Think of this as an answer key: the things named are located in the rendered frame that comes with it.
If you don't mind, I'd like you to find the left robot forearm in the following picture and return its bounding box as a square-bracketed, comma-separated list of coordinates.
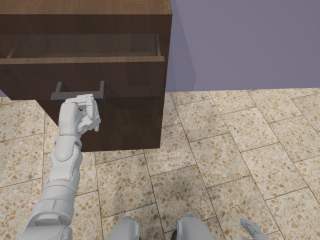
[17, 135, 83, 240]

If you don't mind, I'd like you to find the robot right hand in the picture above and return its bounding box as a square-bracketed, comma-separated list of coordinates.
[240, 218, 270, 240]

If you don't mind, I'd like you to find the left robot thigh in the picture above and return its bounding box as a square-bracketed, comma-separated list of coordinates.
[107, 219, 140, 240]

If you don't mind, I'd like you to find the right robot thigh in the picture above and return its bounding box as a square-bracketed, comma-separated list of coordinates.
[177, 216, 215, 240]

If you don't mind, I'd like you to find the handle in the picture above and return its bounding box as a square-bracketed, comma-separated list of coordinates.
[50, 81, 106, 106]

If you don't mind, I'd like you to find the left robot upper arm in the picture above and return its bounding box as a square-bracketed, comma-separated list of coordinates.
[19, 224, 73, 240]

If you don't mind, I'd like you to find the cabinet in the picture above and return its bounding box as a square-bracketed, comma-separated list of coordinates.
[0, 0, 173, 153]

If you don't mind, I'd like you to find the drawer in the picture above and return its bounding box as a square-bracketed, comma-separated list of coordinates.
[0, 34, 165, 101]

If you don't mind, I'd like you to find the robot left hand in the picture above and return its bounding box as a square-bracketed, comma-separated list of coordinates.
[58, 94, 101, 139]

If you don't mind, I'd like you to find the robot thigh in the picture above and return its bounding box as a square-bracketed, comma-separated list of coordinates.
[177, 216, 215, 240]
[107, 219, 140, 240]

